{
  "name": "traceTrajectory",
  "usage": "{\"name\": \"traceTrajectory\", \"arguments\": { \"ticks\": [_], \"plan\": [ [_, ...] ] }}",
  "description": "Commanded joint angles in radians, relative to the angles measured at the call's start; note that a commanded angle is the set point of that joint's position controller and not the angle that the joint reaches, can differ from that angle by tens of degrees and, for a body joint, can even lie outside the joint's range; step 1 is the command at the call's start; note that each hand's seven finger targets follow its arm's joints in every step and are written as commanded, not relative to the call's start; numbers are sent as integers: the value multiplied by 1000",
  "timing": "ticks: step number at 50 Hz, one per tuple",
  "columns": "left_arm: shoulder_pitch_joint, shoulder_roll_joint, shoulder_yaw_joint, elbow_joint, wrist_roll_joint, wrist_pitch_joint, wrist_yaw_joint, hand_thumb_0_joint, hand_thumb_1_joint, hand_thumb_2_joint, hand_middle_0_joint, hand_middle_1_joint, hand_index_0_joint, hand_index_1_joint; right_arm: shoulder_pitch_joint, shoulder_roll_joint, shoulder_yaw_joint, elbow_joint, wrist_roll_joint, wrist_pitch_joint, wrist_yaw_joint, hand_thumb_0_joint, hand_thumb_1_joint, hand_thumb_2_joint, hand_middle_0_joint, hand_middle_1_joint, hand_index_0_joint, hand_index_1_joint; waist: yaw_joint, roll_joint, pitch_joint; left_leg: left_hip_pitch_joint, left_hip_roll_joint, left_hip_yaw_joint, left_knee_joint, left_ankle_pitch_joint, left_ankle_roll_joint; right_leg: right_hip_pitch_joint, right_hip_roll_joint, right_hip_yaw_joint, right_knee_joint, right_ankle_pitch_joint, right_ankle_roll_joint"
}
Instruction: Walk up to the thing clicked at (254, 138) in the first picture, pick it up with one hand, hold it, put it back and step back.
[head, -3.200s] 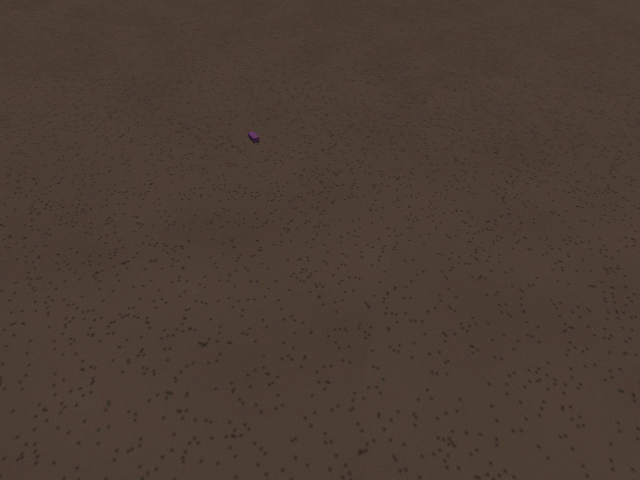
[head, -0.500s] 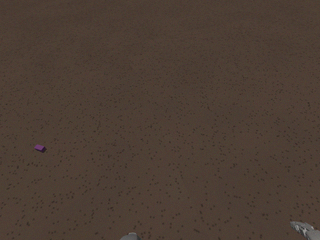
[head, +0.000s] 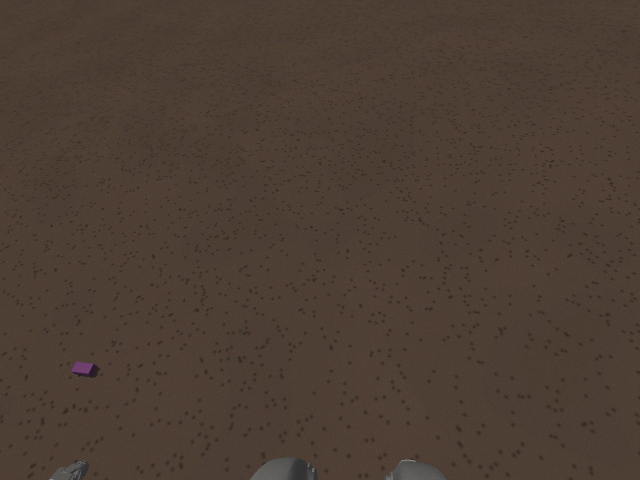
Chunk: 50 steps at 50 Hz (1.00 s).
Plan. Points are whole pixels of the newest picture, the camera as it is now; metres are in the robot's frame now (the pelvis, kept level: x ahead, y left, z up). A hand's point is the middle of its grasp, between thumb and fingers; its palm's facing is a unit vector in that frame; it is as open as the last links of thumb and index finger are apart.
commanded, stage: walk up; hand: left
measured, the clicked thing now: (84, 369) +0.60 +0.85 -0.73
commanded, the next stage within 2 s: none
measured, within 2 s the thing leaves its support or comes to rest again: neither
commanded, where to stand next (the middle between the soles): +0.22 +0.67 m, yaw -13 degrees
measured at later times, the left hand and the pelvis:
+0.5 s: hand out of the picture +0.14 +0.53 -0.13, palm faces -0.13 -0.83 -0.55, open 7.4 cm; pelvis +0.05 +0.22 +0.01, yaw -5 degrees
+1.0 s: hand out of the picture +0.19 +0.76 -0.11, palm faces -0.10 -0.75 -0.66, open 7.4 cm; pelvis +0.09 +0.42 -0.03, yaw -6 degrees
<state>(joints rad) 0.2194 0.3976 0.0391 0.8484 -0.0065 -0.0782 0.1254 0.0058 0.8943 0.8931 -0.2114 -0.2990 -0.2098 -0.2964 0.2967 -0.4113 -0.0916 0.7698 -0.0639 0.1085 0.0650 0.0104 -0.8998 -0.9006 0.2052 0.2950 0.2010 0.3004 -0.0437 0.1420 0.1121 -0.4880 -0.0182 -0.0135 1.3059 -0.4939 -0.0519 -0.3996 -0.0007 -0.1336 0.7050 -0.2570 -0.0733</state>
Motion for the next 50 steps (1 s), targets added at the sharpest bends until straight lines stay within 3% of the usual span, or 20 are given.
{"name": "traceTrajectory", "arguments": {
  "ticks": [1, 5, 9, 11, 13, 14, 15, 16, 17, 20, 23, 26, 29, 30, 31, 33, 38, 42, 47, 50],
  "plan": [
    [60, 329, 113, -33, 22, -24, 13, 0, 900, 900, -200, -300, -200, -300, 17, -251, -81, -85, 5, -27, 10, 0, -900, -900, 200, 300, 200, 300, 13, -192, -60, -84, 84, -160, 59, 133, 30, 7, -275, 354, -367, -184, -121],
    [20, 377, 132, -44, 42, -35, -7, 0, 900, 900, -200, -300, -200, -300, 9, -229, -75, -82, 3, -15, 33, 0, -900, -900, 200, 300, 200, 300, -4, -310, -12, -52, 149, -76, -169, 156, 24, -83, -219, 242, -351, -248, -99],
    [60, 432, 149, -31, 57, -25, -16, 0, 900, 900, -200, -300, -200, -300, -48, -235, -82, -97, -3, -18, 44, 0, -900, -900, 200, 300, 200, 300, 31, -352, -51, 36, 148, 16, -370, 54, 31, -106, -212, 244, -281, -296, -103],
    [15, 448, 150, -35, 62, -15, -16, 0, 900, 900, -200, -300, -200, -300, 25, -246, -95, -78, -1, -22, 40, 0, -900, -900, 200, 300, 200, 300, -14, -343, -107, 153, 124, 67, -436, 27, 41, -142, -228, 264, -227, -310, -97],
    [-18, 375, 125, -33, 64, 0, -11, 0, 900, 900, -200, -300, -200, -300, 223, -257, -118, -6, -13, -31, 26, 0, -900, -900, 200, 300, 200, 300, -123, -147, -178, 386, 65, 81, -622, 49, 61, -268, -158, 172, 59, -367, -30],
    [3, 269, 92, -28, 45, 11, -7, 0, 900, 900, -200, -300, -200, -300, 274, -301, -125, 4, -35, -38, 16, 0, -900, -900, 200, 300, 200, 300, -163, 141, -115, 352, 145, -119, -859, -173, 85, -404, 5, 94, 356, -434, 10],
    [28, 206, 67, -35, 30, 15, 5, 0, 900, 900, -200, -300, -200, -300, 158, -375, -126, -42, -32, -46, 9, 0, -900, -900, 200, 300, 200, 300, -106, 265, -34, 219, 326, -492, -1065, -360, 116, -539, 125, 114, 585, -417, 38],
    [13, 261, 72, -25, 30, 6, 20, 0, 900, 900, -200, -300, -200, -300, 12, -460, -139, -70, 0, -50, 1, 0, -900, -900, 200, 300, 200, 300, -61, 241, -5, 140, 394, -628, -1161, -438, 199, -483, 39, 218, 604, -328, -6],
    [-1, 307, 72, -6, 19, 1, 20, 0, 900, 900, -200, -300, -200, -300, -66, -418, -125, -91, -4, -53, -6, 0, -900, -900, 200, 300, 200, 300, -43, 168, 46, 101, 391, -592, -1117, -393, 227, -465, -12, 198, 593, -271, -3],
    [121, 328, 91, 89, -11, -1, 3, 0, 900, 900, -200, -300, -200, -300, -76, -295, -88, -96, -8, -69, -17, 0, -900, -900, 200, 300, 200, 300, 0, 86, 31, 191, 259, -260, -899, 13, 190, -398, -26, 185, 506, -150, 20],
    [119, 284, 74, 79, -12, -9, -9, 0, 900, 900, -200, -300, -200, -300, -37, -267, -78, -89, -11, -67, -13, 0, -900, -900, 200, 300, 200, 300, -19, 92, -31, 263, 234, -165, -824, 355, 243, -258, -22, 99, 315, -177, 48],
    [140, 255, 69, 56, -10, -6, -11, 0, 900, 900, -200, -300, -200, -300, -17, -248, -70, -113, -19, -61, -16, 0, -900, -900, 200, 300, 200, 300, -22, 79, -76, 278, 251, -126, -800, 460, 270, -140, -18, 44, 169, -134, 46],
    [323, 269, 91, 94, 1, -11, 6, 0, 900, 900, -200, -300, -200, -300, -118, -201, -51, -169, -2, -44, -10, 0, -900, -900, 200, 300, 200, 300, 114, -65, -145, 76, 174, -1, -568, 477, 188, 282, -36, 63, -179, 195, 30],
    [383, 329, 118, 96, 14, -9, 17, 0, 900, 900, -200, -300, -200, -300, -75, -165, -41, -172, 6, -46, -11, 0, -900, -900, 200, 300, 200, 300, 142, -180, -179, -35, 120, 25, -405, 376, 127, 419, -93, 201, -224, 141, 17],
    [359, 388, 134, 57, 30, -6, 25, 0, 900, 900, -200, -300, -200, -300, 24, -125, -31, -159, 11, -41, -14, 0, -900, -900, 200, 300, 200, 300, 103, -324, -222, -221, 44, 0, -234, -84, 63, 531, -346, 600, -272, 86, -69],
    [178, 403, 128, -23, 27, -2, 29, 0, 900, 900, -200, -300, -200, -300, 48, -246, -74, -139, -11, -15, -33, 0, -900, -900, 200, 300, 200, 300, 62, -164, -170, -222, 82, -132, 1, -108, 47, 293, -524, 826, -381, -201, -247],
    [107, 336, 117, -42, 28, -20, 6, 0, 900, 900, -200, -300, -200, -300, 31, -260, -93, -103, 0, -21, -6, 0, -900, -900, 200, 300, 200, 300, 29, -169, -58, -128, 78, -185, 34, 65, 61, 24, -323, 420, -298, -153, -146],
    [104, 369, 131, -52, 41, -22, -7, 0, 900, 900, -200, -300, -200, -300, 4, -230, -91, -113, 4, -11, 15, 0, -900, -900, 200, 300, 200, 300, 36, -286, -61, -107, 98, -102, -108, 87, 45, -18, -260, 292, -247, -187, -129],
    [86, 453, 155, -58, 58, -18, -9, 0, 900, 900, -200, -300, -200, -300, -40, -246, -104, -142, 4, -16, 33, 0, -900, -900, 200, 300, 200, 300, 46, -378, -103, 14, 131, 0, -362, -15, 51, -63, -274, 277, -175, -183, -133],
    [38, 372, 124, -52, 50, 2, -5, 0, 900, 900, -200, -300, -200, -300, 164, -264, -131, -60, -13, -32, 20, 0, -900, -900, 200, 300, 200, 300, -76, -169, -191, 327, 49, 60, -613, 53, 66, -225, -182, 154, 167, -151, -36]
  ]
}}
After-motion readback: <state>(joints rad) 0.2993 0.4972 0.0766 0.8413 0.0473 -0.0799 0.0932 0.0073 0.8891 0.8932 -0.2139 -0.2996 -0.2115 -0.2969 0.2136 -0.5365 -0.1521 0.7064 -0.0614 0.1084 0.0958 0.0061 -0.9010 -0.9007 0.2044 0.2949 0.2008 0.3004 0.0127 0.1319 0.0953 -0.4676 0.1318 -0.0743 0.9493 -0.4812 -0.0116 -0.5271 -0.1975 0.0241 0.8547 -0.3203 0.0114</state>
